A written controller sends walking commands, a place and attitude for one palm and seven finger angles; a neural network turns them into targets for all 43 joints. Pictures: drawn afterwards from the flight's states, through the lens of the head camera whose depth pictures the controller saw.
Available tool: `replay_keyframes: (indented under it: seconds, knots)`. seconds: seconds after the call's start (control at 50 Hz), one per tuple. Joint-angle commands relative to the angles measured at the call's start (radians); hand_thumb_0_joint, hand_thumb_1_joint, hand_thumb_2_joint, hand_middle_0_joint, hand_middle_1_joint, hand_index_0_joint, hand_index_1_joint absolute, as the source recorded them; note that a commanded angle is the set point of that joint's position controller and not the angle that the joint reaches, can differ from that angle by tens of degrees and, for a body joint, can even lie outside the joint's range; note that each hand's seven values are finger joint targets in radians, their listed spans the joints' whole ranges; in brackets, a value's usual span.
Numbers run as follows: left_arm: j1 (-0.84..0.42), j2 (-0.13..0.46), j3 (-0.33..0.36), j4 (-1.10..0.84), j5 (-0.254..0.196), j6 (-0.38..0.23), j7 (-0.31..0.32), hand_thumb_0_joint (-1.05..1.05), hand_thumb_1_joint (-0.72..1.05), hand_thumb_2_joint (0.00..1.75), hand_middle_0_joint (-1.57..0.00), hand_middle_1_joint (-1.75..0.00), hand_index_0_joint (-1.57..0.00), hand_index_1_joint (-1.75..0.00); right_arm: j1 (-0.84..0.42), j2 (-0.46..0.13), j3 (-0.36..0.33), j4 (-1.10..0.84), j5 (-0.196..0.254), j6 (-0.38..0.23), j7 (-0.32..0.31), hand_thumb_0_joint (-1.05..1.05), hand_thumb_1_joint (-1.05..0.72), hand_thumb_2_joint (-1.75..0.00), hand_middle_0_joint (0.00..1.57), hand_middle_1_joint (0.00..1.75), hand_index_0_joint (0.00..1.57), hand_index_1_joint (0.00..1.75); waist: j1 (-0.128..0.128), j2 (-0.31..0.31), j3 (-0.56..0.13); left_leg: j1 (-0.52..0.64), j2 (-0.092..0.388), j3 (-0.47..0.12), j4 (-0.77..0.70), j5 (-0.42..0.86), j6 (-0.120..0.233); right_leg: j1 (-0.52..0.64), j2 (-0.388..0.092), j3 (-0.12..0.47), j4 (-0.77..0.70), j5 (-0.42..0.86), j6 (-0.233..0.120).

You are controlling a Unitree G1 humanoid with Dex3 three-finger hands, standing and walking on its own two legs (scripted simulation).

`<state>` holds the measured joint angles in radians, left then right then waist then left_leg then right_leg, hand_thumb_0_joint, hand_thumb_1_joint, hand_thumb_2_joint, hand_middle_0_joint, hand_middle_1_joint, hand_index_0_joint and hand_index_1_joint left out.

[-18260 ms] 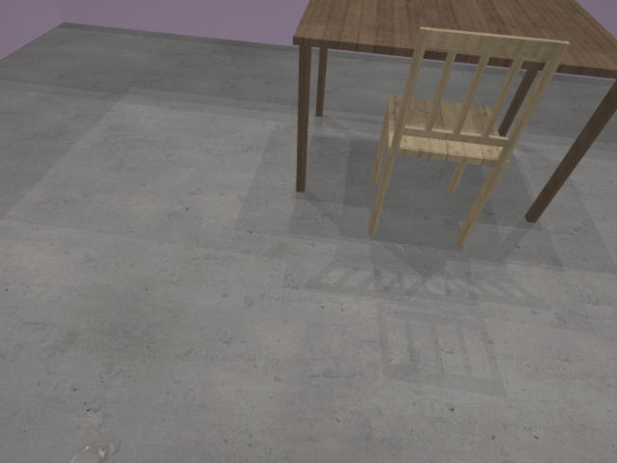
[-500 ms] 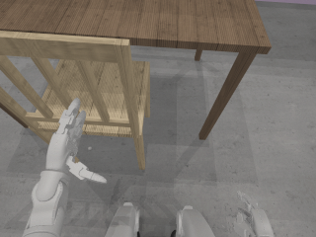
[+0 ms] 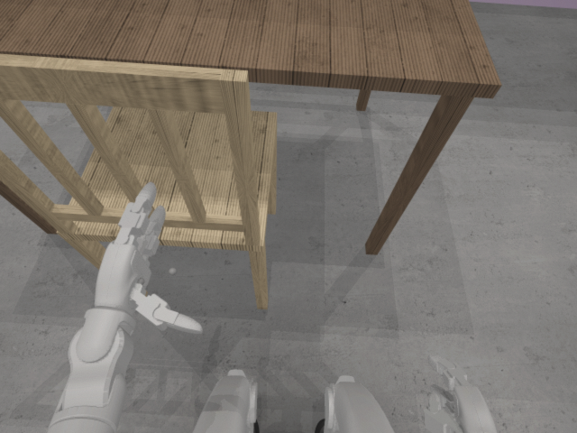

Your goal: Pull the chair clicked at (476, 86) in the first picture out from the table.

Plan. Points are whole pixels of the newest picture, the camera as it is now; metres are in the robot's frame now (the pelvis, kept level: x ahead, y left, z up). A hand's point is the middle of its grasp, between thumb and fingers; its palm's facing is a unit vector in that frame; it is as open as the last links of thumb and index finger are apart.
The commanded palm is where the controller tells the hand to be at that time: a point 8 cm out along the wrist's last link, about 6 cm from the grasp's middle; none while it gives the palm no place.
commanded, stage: aim the fingers beside a spindle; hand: left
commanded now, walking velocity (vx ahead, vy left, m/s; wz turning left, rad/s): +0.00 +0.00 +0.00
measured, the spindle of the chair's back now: (120, 169) +0.48 +0.27 +0.03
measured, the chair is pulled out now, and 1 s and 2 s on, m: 0.00 0.00 0.00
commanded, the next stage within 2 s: push the fingers through the gap in 0.34 s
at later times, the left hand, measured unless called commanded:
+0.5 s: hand (179, 265) +0.33 +0.16 +0.03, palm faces -0.05 -1.00 -0.05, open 17.0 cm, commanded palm +0.31 +0.21 +0.03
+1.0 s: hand (179, 234) +0.37 +0.16 +0.03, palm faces -0.04 -1.00 -0.05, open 17.0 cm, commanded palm +0.35 +0.21 +0.03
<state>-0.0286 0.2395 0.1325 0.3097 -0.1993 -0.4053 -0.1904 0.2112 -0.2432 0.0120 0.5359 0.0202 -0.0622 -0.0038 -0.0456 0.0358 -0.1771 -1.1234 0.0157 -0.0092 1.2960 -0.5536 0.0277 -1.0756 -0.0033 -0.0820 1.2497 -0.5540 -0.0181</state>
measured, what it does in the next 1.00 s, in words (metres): stands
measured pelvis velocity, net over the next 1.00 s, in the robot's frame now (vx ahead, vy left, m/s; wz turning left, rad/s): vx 0.00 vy -0.01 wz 0.00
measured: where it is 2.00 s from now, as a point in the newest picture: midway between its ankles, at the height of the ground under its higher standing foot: outside the picture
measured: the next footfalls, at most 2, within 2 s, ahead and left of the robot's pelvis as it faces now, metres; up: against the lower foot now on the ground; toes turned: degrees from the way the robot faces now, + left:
none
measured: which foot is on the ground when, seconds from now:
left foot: down 0.00-1.00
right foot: down 0.00-1.00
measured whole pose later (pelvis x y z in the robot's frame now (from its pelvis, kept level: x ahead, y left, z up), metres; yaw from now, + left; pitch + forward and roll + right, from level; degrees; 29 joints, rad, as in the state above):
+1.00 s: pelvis +0.00 -0.01 +0.00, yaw +0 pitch +23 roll -2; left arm -0.22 0.27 0.19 0.48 -0.19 -0.42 -0.20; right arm 0.22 -0.25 0.01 0.58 0.02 -0.04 -0.02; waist -0.06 0.03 -0.17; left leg -1.13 0.02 -0.01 1.28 -0.55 0.02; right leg -1.08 0.01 -0.08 1.24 -0.55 -0.03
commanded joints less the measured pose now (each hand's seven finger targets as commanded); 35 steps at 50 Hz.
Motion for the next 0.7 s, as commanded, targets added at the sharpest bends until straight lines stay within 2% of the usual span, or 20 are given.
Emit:
replay_keyframes:
  seconds: [0.0,0.04,0.08,0.1,0.12,0.16,0.18,0.22,0.3,0.36,0.38,0.42,0.44,0.48,0.52,0.54,0.6,0.62,0.64,0.68]
  knots:
    - [-0.152,0.098,0.019,-0.29,-0.021,-0.081,-0.009,0.0,-0.5,0.3,-0.06,-0.08,-0.06,-0.08,0.0,-0.146,-0.061,-0.136,-0.002,-0.048,-0.018,0.0,-0.9,-0.9,0.2,0.3,0.2,0.3,-0.004,0.027,-0.376,0.327,-0.005,-0.056,-0.191,0.293,-0.005,0.169,0.016,0.038,-0.165,0.232,-0.012]
    - [-0.152,0.108,0.027,-0.301,-0.018,-0.089,0.005,0.0,-0.5,0.3,-0.06,-0.08,-0.06,-0.08,0.0,-0.144,-0.059,-0.133,-0.006,-0.049,-0.019,0.0,-0.9,-0.9,0.2,0.3,0.2,0.3,-0.003,0.034,-0.373,0.338,-0.003,-0.061,-0.193,0.308,-0.006,0.161,0.017,0.034,-0.162,0.233,-0.012]
    - [-0.169,0.123,0.044,-0.278,-0.006,-0.094,0.024,0.0,-0.5,0.3,-0.06,-0.08,-0.06,-0.08,0.001,-0.144,-0.058,-0.121,-0.008,-0.046,-0.02,0.0,-0.9,-0.9,0.2,0.3,0.2,0.3,-0.007,0.03,-0.34,0.32,-0.002,-0.065,-0.196,0.281,-0.009,0.137,0.018,0.031,-0.158,0.207,-0.012]
    - [-0.184,0.107,0.028,-0.264,0.002,-0.094,0.032,0.0,-0.5,0.3,-0.06,-0.08,-0.06,-0.08,-0.002,-0.143,-0.058,-0.119,-0.009,-0.045,-0.019,0.0,-0.9,-0.9,0.2,0.3,0.2,0.3,-0.015,0.035,-0.318,0.316,-0.002,-0.064,-0.193,0.269,-0.009,0.117,0.018,0.03,-0.159,0.197,-0.012]
    - [-0.185,0.124,0.048,-0.242,0.005,-0.09,0.038,0.0,-0.5,0.3,-0.06,-0.08,-0.06,-0.08,0.003,-0.145,-0.057,-0.113,-0.011,-0.044,-0.019,0.0,-0.9,-0.9,0.2,0.3,0.2,0.3,-0.013,0.031,-0.31,0.298,-0.003,-0.065,-0.19,0.264,-0.007,0.114,0.018,0.03,-0.156,0.193,-0.013]
    - [-0.188,0.12,0.051,-0.186,0.014,-0.082,0.038,0.0,-0.5,0.3,-0.06,-0.08,-0.06,-0.08,0.004,-0.146,-0.057,-0.108,-0.01,-0.038,-0.018,0.0,-0.9,-0.9,0.2,0.3,0.2,0.3,-0.013,0.019,-0.302,0.284,-0.005,-0.064,-0.188,0.249,-0.01,0.112,0.018,0.03,-0.153,0.188,-0.014]
    - [-0.182,0.088,0.021,-0.175,0.015,-0.075,0.033,0.0,-0.5,0.3,-0.06,-0.08,-0.06,-0.08,0.002,-0.145,-0.057,-0.113,-0.009,-0.036,-0.015,0.0,-0.9,-0.9,0.2,0.3,0.2,0.3,-0.017,0.015,-0.302,0.288,-0.006,-0.061,-0.187,0.254,-0.009,0.111,0.018,0.029,-0.154,0.194,-0.013]
    - [-0.147,0.074,0.006,-0.188,0.009,-0.064,0.019,0.0,-0.5,0.3,-0.06,-0.08,-0.06,-0.08,0.003,-0.147,-0.06,-0.126,-0.007,-0.035,-0.012,0.0,-0.9,-0.9,0.2,0.3,0.2,0.3,-0.004,0.041,-0.345,0.315,-0.006,-0.058,-0.189,0.287,-0.01,0.131,0.017,0.031,-0.155,0.216,-0.015]
    - [-0.147,0.095,0.017,-0.255,-0.01,-0.058,0.002,0.0,-0.5,0.3,-0.06,-0.08,-0.06,-0.08,0.003,-0.145,-0.061,-0.138,-0.003,-0.029,-0.013,0.0,-0.9,-0.9,0.2,0.3,0.2,0.3,0.001,0.02,-0.389,0.325,-0.006,-0.05,-0.188,0.321,-0.006,0.19,0.015,0.039,-0.163,0.267,-0.011]
    - [-0.147,0.123,0.046,-0.278,-0.009,-0.071,0.017,0.0,-0.5,0.3,-0.06,-0.08,-0.06,-0.08,0.005,-0.141,-0.061,-0.133,-0.005,-0.027,-0.016,0.0,-0.9,-0.9,0.2,0.3,0.2,0.3,0.001,0.021,-0.386,0.329,-0.003,-0.051,-0.185,0.344,-0.006,0.191,0.017,0.04,-0.159,0.286,-0.01]
    - [-0.153,0.105,0.03,-0.282,-0.007,-0.075,0.021,0.0,-0.5,0.3,-0.06,-0.08,-0.06,-0.08,0.003,-0.138,-0.059,-0.133,-0.007,-0.028,-0.016,0.0,-0.9,-0.9,0.2,0.3,0.2,0.3,-0.006,0.019,-0.37,0.323,-0.005,-0.05,-0.184,0.339,-0.005,0.189,0.017,0.039,-0.16,0.284,-0.009]
    - [-0.138,0.13,0.062,-0.264,-0.004,-0.082,0.037,0.0,-0.5,0.3,-0.06,-0.08,-0.06,-0.08,0.007,-0.139,-0.059,-0.124,-0.01,-0.027,-0.019,0.0,-0.9,-0.9,0.2,0.3,0.2,0.3,-0.004,0.008,-0.353,0.306,-0.003,-0.05,-0.182,0.333,-0.004,0.181,0.02,0.038,-0.159,0.277,-0.01]
    - [-0.173,0.114,0.044,-0.255,0.0,-0.086,0.038,0.0,-0.5,0.3,-0.06,-0.08,-0.06,-0.08,0.004,-0.138,-0.057,-0.118,-0.011,-0.027,-0.018,0.0,-0.9,-0.9,0.2,0.3,0.2,0.3,-0.016,0.013,-0.341,0.294,-0.007,-0.047,-0.176,0.324,-0.004,0.177,0.018,0.041,-0.159,0.277,-0.008]
    - [-0.186,0.116,0.055,-0.199,0.003,-0.084,0.036,0.0,-0.5,0.3,-0.06,-0.08,-0.06,-0.08,0.01,-0.14,-0.059,-0.107,-0.011,-0.026,-0.019,0.0,-0.9,-0.9,0.2,0.3,0.2,0.3,-0.022,-0.011,-0.312,0.262,-0.007,-0.043,-0.169,0.293,-0.003,0.17,0.019,0.042,-0.162,0.261,-0.007]
    - [-0.209,0.118,0.043,-0.185,0.01,-0.083,0.026,0.0,-0.5,0.3,-0.06,-0.08,-0.06,-0.08,0.01,-0.144,-0.059,-0.106,-0.01,-0.027,-0.02,0.0,-0.9,-0.9,0.2,0.3,0.2,0.3,-0.023,0.014,-0.322,0.268,-0.007,-0.044,-0.165,0.296,-0.004,0.156,0.019,0.044,-0.156,0.259,-0.01]
    - [-0.236,0.1,0.023,-0.19,0.01,-0.082,0.018,0.0,-0.5,0.3,-0.06,-0.08,-0.06,-0.08,0.009,-0.144,-0.058,-0.105,-0.009,-0.028,-0.019,0.0,-0.9,-0.9,0.2,0.3,0.2,0.3,-0.027,0.033,-0.337,0.29,-0.008,-0.044,-0.166,0.298,-0.004,0.149,0.017,0.044,-0.159,0.258,-0.01]
    - [-0.28,0.108,0.019,-0.185,0.001,-0.072,0.0,0.0,-0.5,0.3,-0.06,-0.08,-0.06,-0.08,0.011,-0.148,-0.058,-0.103,-0.007,-0.029,-0.022,0.0,-0.9,-0.9,0.2,0.3,0.2,0.3,-0.027,0.049,-0.355,0.306,-0.008,-0.044,-0.169,0.294,-0.005,0.158,0.016,0.048,-0.171,0.252,-0.01]
    - [-0.3,0.128,0.037,-0.173,-0.003,-0.068,-0.001,0.0,-0.5,0.3,-0.06,-0.08,-0.06,-0.08,0.016,-0.152,-0.058,-0.097,-0.006,-0.03,-0.026,0.0,-0.9,-0.9,0.2,0.3,0.2,0.3,-0.033,0.021,-0.364,0.297,-0.006,-0.046,-0.165,0.297,-0.001,0.166,0.018,0.05,-0.17,0.257,-0.009]
    - [-0.307,0.141,0.051,-0.166,0.0,-0.068,-0.003,0.0,-0.5,0.3,-0.06,-0.08,-0.06,-0.08,0.015,-0.153,-0.058,-0.097,-0.005,-0.029,-0.028,0.0,-0.9,-0.9,0.2,0.3,0.2,0.3,-0.025,0.039,-0.37,0.301,-0.006,-0.044,-0.167,0.298,-0.004,0.166,0.017,0.051,-0.168,0.258,-0.01]
    - [-0.332,0.15,0.069,-0.153,-0.006,-0.066,0.001,0.0,-0.5,0.3,-0.06,-0.08,-0.06,-0.08,0.017,-0.15,-0.057,-0.092,-0.006,-0.029,-0.029,0.0,-0.9,-0.9,0.2,0.3,0.2,0.3,-0.023,0.022,-0.386,0.295,-0.007,-0.041,-0.164,0.307,-0.002,0.186,0.017,0.054,-0.168,0.274,-0.007]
